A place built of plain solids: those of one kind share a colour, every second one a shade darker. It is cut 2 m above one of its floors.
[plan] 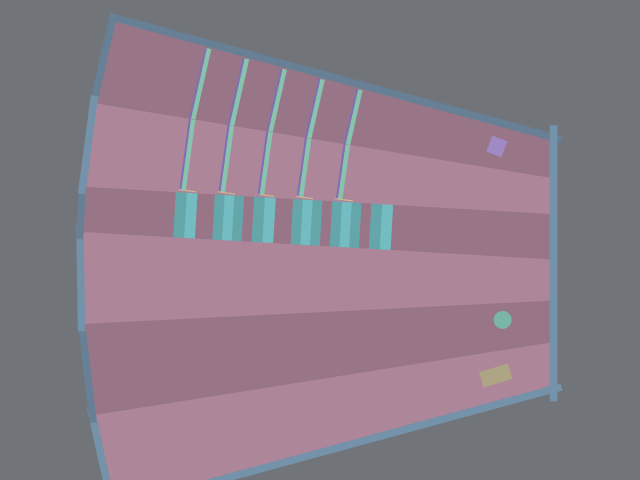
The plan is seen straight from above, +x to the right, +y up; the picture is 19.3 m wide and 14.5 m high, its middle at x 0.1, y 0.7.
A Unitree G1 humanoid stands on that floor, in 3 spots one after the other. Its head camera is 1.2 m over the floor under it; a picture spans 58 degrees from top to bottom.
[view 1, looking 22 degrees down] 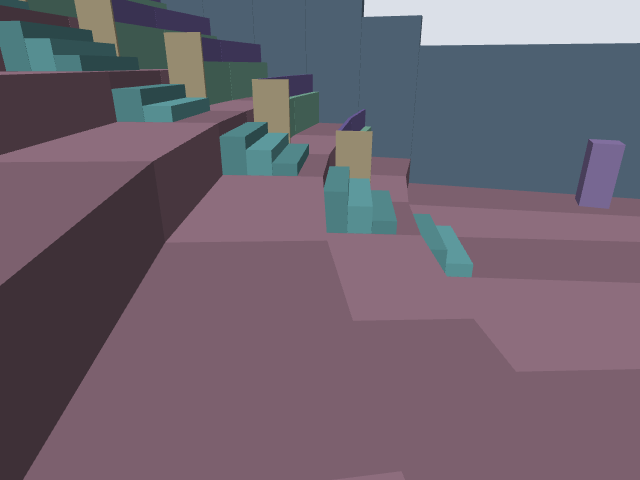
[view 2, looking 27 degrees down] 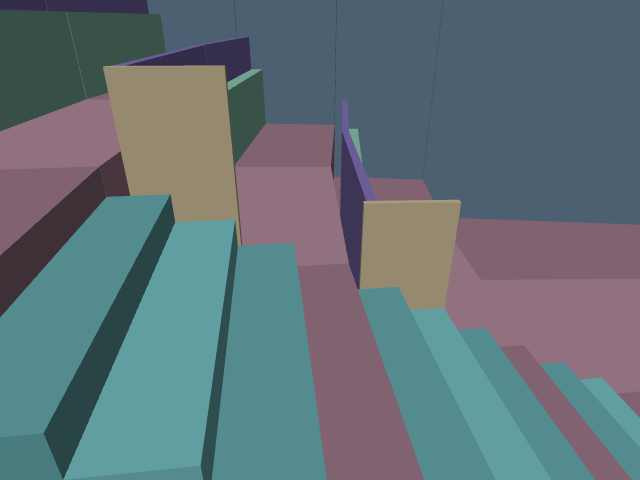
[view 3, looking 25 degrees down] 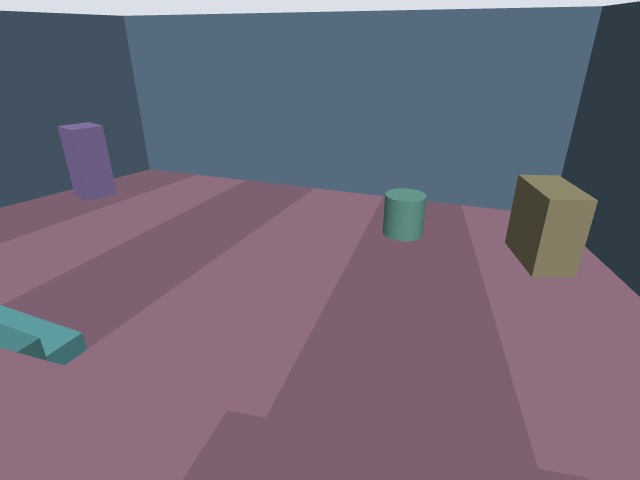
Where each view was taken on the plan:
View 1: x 0.44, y -4.42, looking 91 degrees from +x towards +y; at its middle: floor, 3.20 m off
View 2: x -0.04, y -0.14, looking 80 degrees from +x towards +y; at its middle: floor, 2.64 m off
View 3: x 0.12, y -2.51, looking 20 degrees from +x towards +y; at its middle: floor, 5.75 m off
